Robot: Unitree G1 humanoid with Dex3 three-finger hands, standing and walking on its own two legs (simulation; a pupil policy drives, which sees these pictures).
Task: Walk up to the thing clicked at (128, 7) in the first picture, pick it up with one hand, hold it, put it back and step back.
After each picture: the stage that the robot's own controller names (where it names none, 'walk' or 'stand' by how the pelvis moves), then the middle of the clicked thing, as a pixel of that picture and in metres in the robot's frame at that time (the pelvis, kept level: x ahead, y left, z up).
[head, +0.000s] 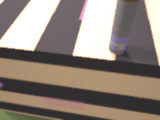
stand; (122, 24) +0.54 -0.12 +0.14
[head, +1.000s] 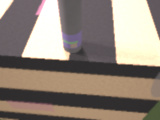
sink last; (70, 18) +0.49 +0.09 +0.17
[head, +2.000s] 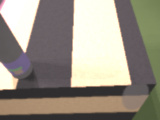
rise first; (3, 44) +0.37 +0.23 +0.18
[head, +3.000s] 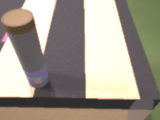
stand; (30, 54) +0.37 +0.18 +0.14
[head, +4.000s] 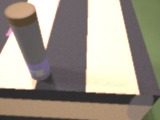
stand; (32, 47) +0.39 +0.18 +0.14
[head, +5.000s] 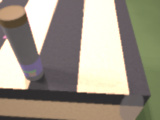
stand; (24, 48) +0.41 +0.20 +0.14
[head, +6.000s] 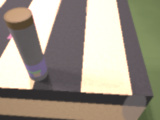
stand; (30, 49) +0.41 +0.19 +0.13
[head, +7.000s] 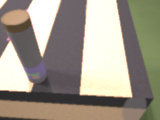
stand; (28, 52) +0.40 +0.20 +0.13
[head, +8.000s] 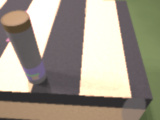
stand; (28, 52) +0.40 +0.20 +0.13
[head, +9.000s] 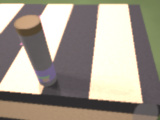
rise first; (39, 55) +0.39 +0.18 +0.14
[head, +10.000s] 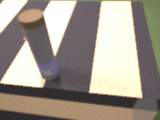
go down; (41, 49) +0.41 +0.18 +0.14
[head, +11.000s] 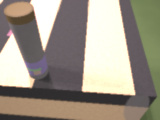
go down; (30, 46) +0.41 +0.17 +0.15
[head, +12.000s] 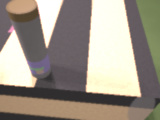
go down; (33, 44) +0.41 +0.16 +0.15
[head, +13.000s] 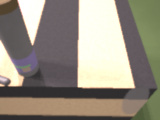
close in; (16, 40) +0.40 +0.18 +0.17
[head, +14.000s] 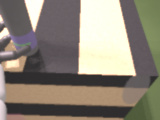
close; (16, 17) +0.47 +0.19 +0.19
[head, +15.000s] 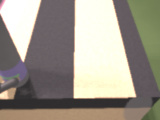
lift; (1, 50) +0.37 +0.20 +0.19
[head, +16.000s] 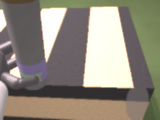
lift; (28, 43) +0.30 +0.14 +0.28
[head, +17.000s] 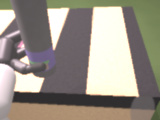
hold; (35, 30) +0.33 +0.13 +0.29
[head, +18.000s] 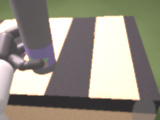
hold; (34, 26) +0.31 +0.12 +0.32
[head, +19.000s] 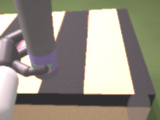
crouch; (39, 34) +0.32 +0.11 +0.29
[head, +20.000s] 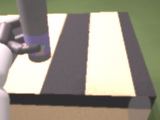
crouch; (34, 16) +0.39 +0.13 +0.31
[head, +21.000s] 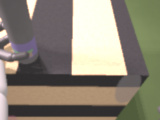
lower; (18, 25) +0.45 +0.17 +0.18
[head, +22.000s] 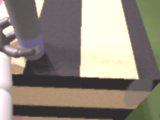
lower; (25, 20) +0.44 +0.16 +0.19
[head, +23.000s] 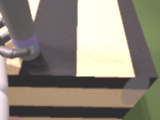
lower; (18, 20) +0.45 +0.17 +0.20
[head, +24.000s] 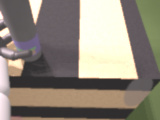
lower; (20, 22) +0.44 +0.17 +0.19
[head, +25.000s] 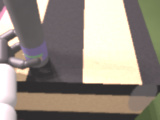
open; (29, 29) +0.42 +0.16 +0.19
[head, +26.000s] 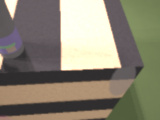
sink last; out of the picture +0.45 +0.19 +0.20
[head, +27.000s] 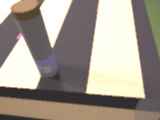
sink last; (38, 43) +0.41 +0.17 +0.18
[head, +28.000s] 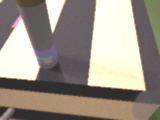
stand; (40, 33) +0.42 +0.16 +0.18
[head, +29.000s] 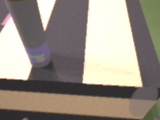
stand; (31, 29) +0.42 +0.17 +0.20
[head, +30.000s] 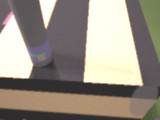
stand; (32, 28) +0.42 +0.17 +0.20
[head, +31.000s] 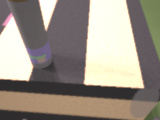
stand; (32, 30) +0.42 +0.16 +0.20
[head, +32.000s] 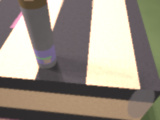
stand; (40, 34) +0.43 +0.16 +0.17
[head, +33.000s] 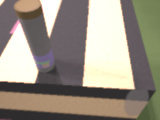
walk; (38, 40) +0.44 +0.17 +0.14
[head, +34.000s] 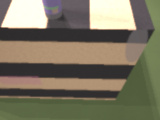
walk; out of the picture +0.63 +0.14 +0.16
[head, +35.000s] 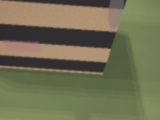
walk; out of the picture +0.95 +0.19 +0.15
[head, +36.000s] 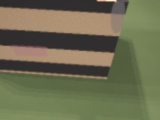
stand; out of the picture +0.99 +0.16 +0.14
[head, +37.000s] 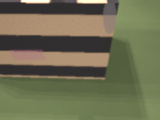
stand; out of the picture +1.01 +0.19 +0.13
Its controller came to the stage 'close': yes
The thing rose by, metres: 0.18
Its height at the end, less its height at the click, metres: +0.00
